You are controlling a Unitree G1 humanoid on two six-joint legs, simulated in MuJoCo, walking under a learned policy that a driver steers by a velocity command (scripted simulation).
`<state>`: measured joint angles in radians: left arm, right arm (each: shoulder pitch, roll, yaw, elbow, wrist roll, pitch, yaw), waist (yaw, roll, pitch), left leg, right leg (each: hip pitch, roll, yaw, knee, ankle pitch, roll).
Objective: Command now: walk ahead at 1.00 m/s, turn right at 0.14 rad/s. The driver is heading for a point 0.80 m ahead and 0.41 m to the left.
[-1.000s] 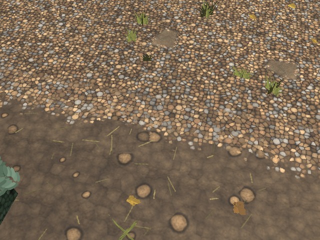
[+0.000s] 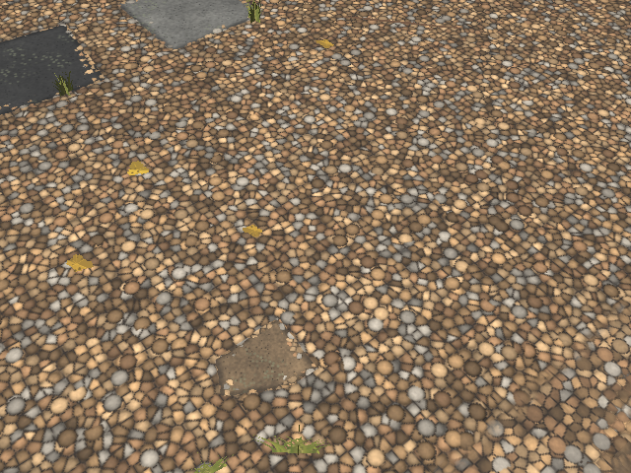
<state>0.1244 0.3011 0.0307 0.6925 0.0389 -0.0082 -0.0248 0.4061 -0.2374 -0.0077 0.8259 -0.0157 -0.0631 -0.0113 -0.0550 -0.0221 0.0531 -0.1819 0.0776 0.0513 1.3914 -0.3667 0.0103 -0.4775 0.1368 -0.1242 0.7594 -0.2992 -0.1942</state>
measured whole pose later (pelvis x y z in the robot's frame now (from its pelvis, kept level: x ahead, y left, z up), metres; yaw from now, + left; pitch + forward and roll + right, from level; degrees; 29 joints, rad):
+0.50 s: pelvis +0.46 +0.11 +0.02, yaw +20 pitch +0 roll +1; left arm 0.17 0.24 -0.02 0.71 0.06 -0.11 0.00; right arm 0.38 -0.33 -0.07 0.85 -0.01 -0.01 0.02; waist -0.04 0.01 0.04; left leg -0.32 -0.20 0.03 0.56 -0.24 0.18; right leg -0.42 -0.02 0.07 1.40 -0.33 0.00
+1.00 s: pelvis +0.84 +0.20 +0.04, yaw +44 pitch +2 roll -1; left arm 0.28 0.29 0.02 0.74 0.03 -0.08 0.02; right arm 0.10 -0.37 -0.08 0.65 -0.03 0.03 0.03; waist 0.04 0.03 0.09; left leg -0.64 -0.05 -0.04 1.14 -0.39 -0.01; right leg -0.32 -0.06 -0.11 0.45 -0.16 0.00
